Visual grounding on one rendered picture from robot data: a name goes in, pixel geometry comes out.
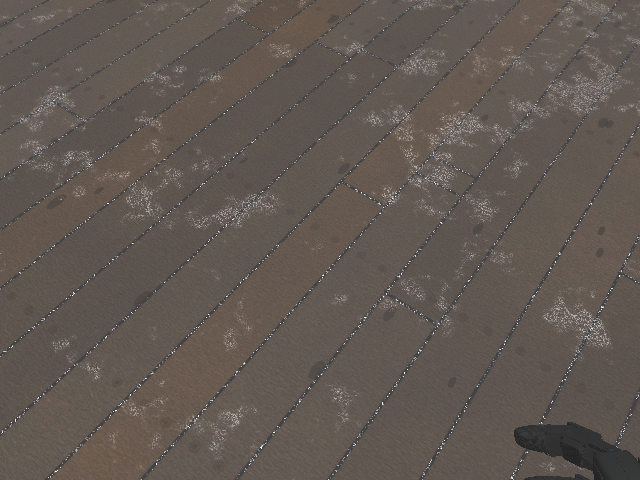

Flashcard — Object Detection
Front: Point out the right robot hand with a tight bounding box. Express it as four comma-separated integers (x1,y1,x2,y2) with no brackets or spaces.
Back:
514,422,640,480

